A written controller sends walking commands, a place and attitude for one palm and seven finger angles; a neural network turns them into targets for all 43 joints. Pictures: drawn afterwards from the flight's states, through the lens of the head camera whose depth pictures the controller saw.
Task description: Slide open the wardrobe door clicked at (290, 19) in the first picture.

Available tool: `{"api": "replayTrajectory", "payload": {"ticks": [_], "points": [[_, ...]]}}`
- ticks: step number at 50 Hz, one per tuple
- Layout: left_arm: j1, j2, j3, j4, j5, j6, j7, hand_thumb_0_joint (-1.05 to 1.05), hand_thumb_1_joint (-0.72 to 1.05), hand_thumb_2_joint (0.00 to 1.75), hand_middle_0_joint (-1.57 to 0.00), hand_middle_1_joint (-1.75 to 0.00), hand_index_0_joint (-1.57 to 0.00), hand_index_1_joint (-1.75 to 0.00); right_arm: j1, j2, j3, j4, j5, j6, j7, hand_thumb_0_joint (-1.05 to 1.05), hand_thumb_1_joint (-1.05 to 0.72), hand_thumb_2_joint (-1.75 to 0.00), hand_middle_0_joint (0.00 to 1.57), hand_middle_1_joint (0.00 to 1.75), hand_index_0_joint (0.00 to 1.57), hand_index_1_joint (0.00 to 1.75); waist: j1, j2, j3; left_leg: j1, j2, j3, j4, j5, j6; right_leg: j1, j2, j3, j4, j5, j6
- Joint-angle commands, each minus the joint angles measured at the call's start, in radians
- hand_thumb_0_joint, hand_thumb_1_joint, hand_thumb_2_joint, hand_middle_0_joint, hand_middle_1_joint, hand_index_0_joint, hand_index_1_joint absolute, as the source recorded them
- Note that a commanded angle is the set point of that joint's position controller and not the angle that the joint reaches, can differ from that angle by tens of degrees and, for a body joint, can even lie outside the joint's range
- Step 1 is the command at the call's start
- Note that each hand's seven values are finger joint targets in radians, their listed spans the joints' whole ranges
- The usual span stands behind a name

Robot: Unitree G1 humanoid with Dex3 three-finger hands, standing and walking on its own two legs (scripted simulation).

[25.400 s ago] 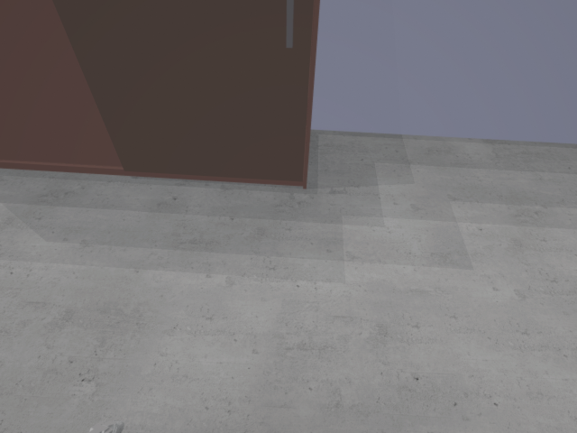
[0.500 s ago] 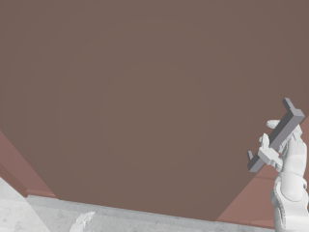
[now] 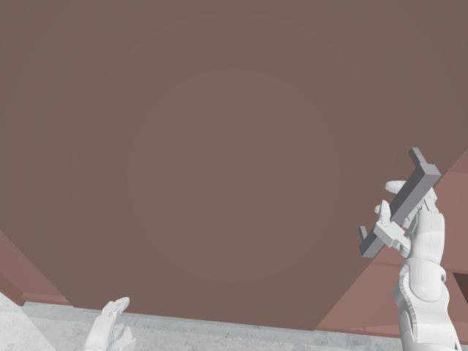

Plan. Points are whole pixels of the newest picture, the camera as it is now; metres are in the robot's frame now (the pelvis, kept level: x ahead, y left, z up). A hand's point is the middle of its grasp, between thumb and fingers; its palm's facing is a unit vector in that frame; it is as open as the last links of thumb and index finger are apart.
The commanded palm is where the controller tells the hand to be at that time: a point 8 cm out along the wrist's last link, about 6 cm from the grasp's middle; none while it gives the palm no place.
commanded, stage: stop walking and hold the door there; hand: right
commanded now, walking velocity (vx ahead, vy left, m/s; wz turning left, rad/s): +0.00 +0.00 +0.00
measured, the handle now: (388, 208) +0.35 -0.27 +0.09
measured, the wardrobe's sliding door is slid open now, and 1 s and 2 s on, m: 0.69 0.69 0.69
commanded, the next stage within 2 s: loosen the grip on the handle in 1.68 s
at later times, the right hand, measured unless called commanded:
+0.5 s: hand (382, 223) +0.30 -0.23 +0.10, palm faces +0.39 +0.90 -0.19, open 6.0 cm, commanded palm +0.27 -0.25 +0.09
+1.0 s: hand (387, 227) +0.29 -0.23 +0.11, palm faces +0.17 +0.98 -0.07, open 6.0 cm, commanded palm +0.27 -0.25 +0.09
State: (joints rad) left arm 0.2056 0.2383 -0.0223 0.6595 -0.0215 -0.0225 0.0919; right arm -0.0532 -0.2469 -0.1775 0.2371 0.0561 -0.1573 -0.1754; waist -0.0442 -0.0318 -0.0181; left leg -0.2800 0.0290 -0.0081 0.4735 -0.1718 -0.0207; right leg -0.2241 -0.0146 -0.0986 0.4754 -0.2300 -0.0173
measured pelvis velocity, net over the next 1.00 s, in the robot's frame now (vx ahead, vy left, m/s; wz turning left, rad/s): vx -0.08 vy -0.08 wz -0.05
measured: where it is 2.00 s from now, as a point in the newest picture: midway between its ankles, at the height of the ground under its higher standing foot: outside the picture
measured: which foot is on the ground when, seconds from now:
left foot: down 0.00-0.76, up 0.78-1.00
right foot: down 0.00-1.00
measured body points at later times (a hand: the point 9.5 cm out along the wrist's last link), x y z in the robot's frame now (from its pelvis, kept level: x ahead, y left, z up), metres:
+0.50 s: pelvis +0.00 +0.00 +0.00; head -0.01 +0.02 +0.45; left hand +0.16 +0.23 -0.10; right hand +0.28 -0.28 +0.12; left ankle +0.05 +0.13 -0.74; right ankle +0.02 -0.11 -0.74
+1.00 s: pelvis -0.08 -0.08 +0.00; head -0.05 -0.10 +0.45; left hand +0.08 +0.10 -0.11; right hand +0.28 -0.29 +0.12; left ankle -0.12 +0.04 -0.67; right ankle -0.02 -0.16 -0.74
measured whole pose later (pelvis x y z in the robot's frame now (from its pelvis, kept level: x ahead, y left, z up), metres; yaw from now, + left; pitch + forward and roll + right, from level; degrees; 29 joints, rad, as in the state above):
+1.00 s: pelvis -0.08 -0.08 +0.00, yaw -3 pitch +0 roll +2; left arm 0.18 0.11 -0.09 0.68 -0.02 0.00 0.05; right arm -0.40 -0.17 0.03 0.32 0.06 -0.05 -0.16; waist -0.04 0.02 0.07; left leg -0.39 -0.01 0.04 0.98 -0.40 -0.03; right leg -0.31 -0.01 -0.08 0.43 -0.13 -0.06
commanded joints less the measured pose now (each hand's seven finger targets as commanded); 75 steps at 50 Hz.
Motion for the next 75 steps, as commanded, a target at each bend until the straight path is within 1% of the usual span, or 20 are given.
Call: {"api": "replayTrajectory", "payload": {"ticks": [1, 22, 27, 33, 36, 37, 38, 39, 40, 41, 43, 45, 49, 55, 62, 66, 68, 70, 73, 75], "points": [[-0.091, 0.107, 0.039, -0.145, -0.001, -0.043, 0.015, 0.00, 0.90, 0.90, -0.20, -0.30, -0.20, -0.30, -0.199, -0.098, 0.063, -0.166, -0.032, -0.043, 0.043, 0.00, -0.90, -0.90, 0.45, 1.40, 0.45, 1.40, 0.044, 0.038, -0.119, 0.040, 0.051, -0.054, -0.065, 0.062, 0.024, 0.032, -0.113, 0.078, -0.113, 0.043, -0.001], [-0.104, 0.107, 0.037, -0.145, -0.002, -0.036, 0.016, 0.00, 0.90, 0.90, -0.20, -0.30, -0.20, -0.30, -0.221, -0.104, 0.060, -0.149, -0.031, -0.059, 0.048, 0.00, -0.90, -0.90, 0.45, 1.40, 0.45, 1.40, 0.038, 0.021, -0.098, 0.043, 0.053, -0.059, -0.099, 0.030, 0.024, 0.015, -0.096, 0.074, -0.116, 0.017, -0.003], [-0.092, 0.110, 0.053, -0.157, 0.000, -0.005, 0.008, 0.00, 0.90, 0.90, -0.20, -0.30, -0.20, -0.30, -0.241, -0.140, 0.051, -0.149, -0.037, -0.059, 0.043, 0.00, -0.90, -0.90, 0.45, 1.40, 0.45, 1.40, 0.041, 0.113, -0.143, 0.067, 0.182, -0.142, -0.091, 0.291, 0.066, 0.004, -0.057, 0.056, 0.041, 0.143, 0.024], [-0.121, 0.105, 0.057, -0.169, -0.005, 0.023, -0.004, 0.00, 0.90, 0.90, -0.20, -0.30, -0.20, -0.30, -0.357, -0.142, 0.076, -0.160, -0.048, -0.029, 0.049, 0.00, -0.90, -0.90, 0.45, 1.40, 0.45, 1.40, 0.013, 0.281, -0.171, 0.119, 0.428, -0.249, -0.076, 0.517, 0.191, -0.160, -0.040, 0.185, 0.354, -0.261, 0.036], [-0.135, 0.099, 0.041, -0.140, -0.002, 0.040, 0.002, 0.00, 0.90, 0.90, -0.20, -0.30, -0.20, -0.30, -0.430, -0.124, 0.100, -0.190, -0.049, -0.019, 0.044, 0.00, -0.90, -0.90, 0.45, 1.40, 0.45, 1.40, 0.054, 0.171, -0.209, 0.037, 0.317, -0.055, 0.088, 0.460, 0.087, 0.021, -0.058, 0.146, 0.032, -0.058, 0.055], [-0.140, 0.106, 0.039, -0.153, -0.001, 0.049, 0.010, 0.00, 0.90, 0.90, -0.20, -0.30, -0.20, -0.30, -0.463, -0.055, 0.162, -0.232, -0.033, -0.022, 0.059, 0.00, -0.90, -0.90, 0.45, 1.40, 0.45, 1.40, 0.063, 0.032, -0.206, -0.017, 0.169, 0.047, 0.213, 0.248, 0.026, 0.068, -0.083, 0.149, -0.110, 0.182, 0.045], [-0.155, 0.148, 0.051, -0.196, -0.007, 0.045, 0.012, 0.00, 0.90, 0.90, -0.20, -0.30, -0.20, -0.30, -0.503, -0.033, 0.189, -0.310, -0.017, -0.036, 0.071, 0.00, -0.90, -0.90, 0.45, 1.40, 0.45, 1.40, 0.049, -0.271, -0.204, -0.130, 0.026, 0.108, 0.413, -0.180, -0.030, 0.064, -0.275, 0.354, -0.176, 0.452, -0.039], [-0.156, 0.102, 0.042, -0.224, -0.001, 0.035, -0.001, 0.00, 0.90, 0.90, -0.20, -0.30, -0.20, -0.30, -0.539, 0.013, 0.242, -0.368, -0.027, -0.046, 0.080, 0.00, -0.90, -0.90, 0.45, 1.40, 0.45, 1.40, 0.035, -0.331, -0.239, -0.160, -0.017, 0.063, 0.587, -0.403, -0.001, 0.073, -0.311, 0.343, -0.176, 0.485, -0.107], [-0.126, 0.082, 0.034, -0.187, -0.003, 0.027, -0.016, 0.00, 0.90, 0.90, -0.20, -0.30, -0.20, -0.30, -0.531, 0.038, 0.263, -0.319, -0.030, -0.049, 0.088, 0.00, -0.90, -0.90, 0.45, 1.40, 0.45, 1.40, 0.053, -0.262, -0.274, -0.162, -0.009, 0.008, 0.702, -0.396, 0.009, 0.058, -0.335, 0.360, -0.231, 0.142, -0.103], [-0.127, 0.066, 0.024, -0.187, -0.015, 0.022, -0.017, 0.00, 0.90, 0.90, -0.20, -0.30, -0.20, -0.30, -0.575, 0.094, 0.297, -0.279, -0.025, -0.036, 0.090, 0.00, -0.90, -0.90, 0.45, 1.40, 0.45, 1.40, 0.066, -0.141, -0.225, -0.212, 0.000, -0.016, 0.712, -0.352, 0.009, 0.049, -0.326, 0.395, -0.216, 0.067, -0.115], [-0.104, 0.095, 0.042, -0.147, -0.007, -0.005, -0.014, 0.00, 0.90, 0.90, -0.20, -0.30, -0.20, -0.30, -0.640, 0.122, 0.335, -0.225, -0.020, -0.009, 0.088, 0.00, -0.90, -0.90, 0.45, 1.40, 0.45, 1.40, 0.071, 0.047, -0.209, -0.267, 0.012, -0.023, 0.657, -0.238, -0.007, 0.172, -0.312, 0.347, -0.168, 0.183, -0.121], [-0.099, 0.095, 0.040, -0.130, -0.003, -0.026, -0.016, 0.00, 0.90, 0.90, -0.20, -0.30, -0.20, -0.30, -0.697, 0.091, 0.321, -0.222, -0.016, 0.009, 0.087, 0.00, -0.90, -0.90, 0.45, 1.40, 0.45, 1.40, 0.066, 0.080, -0.255, -0.259, 0.012, -0.013, 0.571, -0.220, -0.013, 0.281, -0.297, 0.316, -0.159, 0.234, -0.095], [-0.092, 0.082, 0.016, -0.101, 0.012, -0.038, -0.022, 0.00, 0.90, 0.90, -0.20, -0.30, -0.20, -0.30, -0.780, 0.098, 0.336, -0.174, -0.018, 0.034, 0.084, 0.00, -0.90, -0.90, 0.45, 1.40, 0.45, 1.40, 0.074, -0.122, -0.280, -0.213, 0.000, -0.005, 0.449, -0.247, 0.000, 0.337, -0.316, 0.317, -0.185, 0.237, -0.077], [-0.075, 0.085, 0.011, -0.087, 0.017, -0.058, -0.024, 0.00, 0.90, 0.90, -0.20, -0.30, -0.20, -0.30, -0.842, 0.095, 0.334, -0.126, -0.001, 0.048, 0.086, 0.00, -0.90, -0.90, 0.45, 1.40, 0.45, 1.40, 0.087, -0.084, -0.303, -0.109, -0.032, 0.015, 0.306, -0.283, 0.007, 0.367, -0.320, 0.303, -0.192, 0.286, -0.071], [-0.056, 0.098, 0.024, -0.088, 0.009, -0.079, -0.029, 0.00, 0.90, 0.90, -0.20, -0.30, -0.20, -0.30, -0.928, 0.054, 0.278, -0.020, 0.010, 0.038, 0.085, 0.00, -0.90, -0.90, 0.45, 1.40, 0.45, 1.40, 0.082, -0.193, -0.350, 0.045, -0.058, 0.092, 0.096, -0.280, 0.035, 0.300, -0.252, 0.189, -0.218, 0.049, -0.014], [-0.037, 0.112, 0.030, -0.089, 0.005, -0.070, -0.020, 0.00, 0.90, 0.90, -0.20, -0.30, -0.20, -0.30, -0.916, -0.067, 0.172, 0.094, 0.007, 0.018, 0.082, 0.00, -0.90, -0.90, 0.45, 1.40, 0.45, 1.40, 0.075, -0.104, -0.285, 0.183, 0.048, -0.004, -0.133, -0.172, 0.093, 0.092, -0.192, 0.117, -0.110, -0.031, 0.020], [-0.042, 0.108, 0.031, -0.093, 0.006, -0.055, -0.014, 0.00, 0.90, 0.90, -0.20, -0.30, -0.20, -0.30, -0.925, -0.141, 0.108, 0.143, 0.010, 0.013, 0.079, 0.00, -0.90, -0.90, 0.45, 1.40, 0.45, 1.40, 0.074, 0.005, -0.246, 0.108, 0.178, -0.105, -0.166, -0.137, 0.133, 0.059, -0.137, 0.063, 0.014, -0.013, 0.048], [-0.040, 0.123, 0.034, -0.082, -0.019, -0.047, -0.007, 0.00, 0.90, 0.90, -0.20, -0.30, -0.20, -0.30, -0.938, -0.149, 0.102, 0.193, 0.018, 0.013, 0.081, 0.00, -0.90, -0.90, 0.45, 1.40, 0.45, 1.40, 0.073, 0.158, -0.210, 0.092, 0.178, -0.088, -0.135, -0.069, 0.111, 0.030, -0.113, 0.091, 0.063, 0.017, 0.033], [-0.031, 0.142, 0.042, -0.079, -0.024, -0.047, 0.011, 0.00, 0.90, 0.90, -0.20, -0.30, -0.20, -0.30, -0.909, -0.201, 0.035, 0.256, 0.009, -0.005, 0.081, 0.00, -0.90, -0.90, 0.45, 1.40, 0.45, 1.40, 0.054, 0.152, -0.223, 0.193, 0.172, -0.066, -0.030, 0.407, 0.062, -0.011, -0.125, 0.077, 0.112, 0.161, 0.011], [-0.030, 0.148, 0.042, -0.067, -0.031, -0.037, 0.018, 0.00, 0.90, 0.90, -0.20, -0.30, -0.20, -0.30, -0.900, -0.176, 0.068, 0.279, 0.007, -0.010, 0.090, 0.00, -0.90, -0.90, 0.45, 1.40, 0.45, 1.40, 0.051, 0.108, -0.203, 0.233, 0.176, -0.064, 0.001, 0.500, 0.042, -0.038, -0.120, 0.078, 0.108, 0.177, 0.004]]}}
